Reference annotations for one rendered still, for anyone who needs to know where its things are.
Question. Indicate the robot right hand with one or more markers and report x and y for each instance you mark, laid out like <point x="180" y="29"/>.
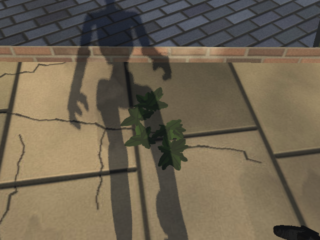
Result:
<point x="295" y="233"/>

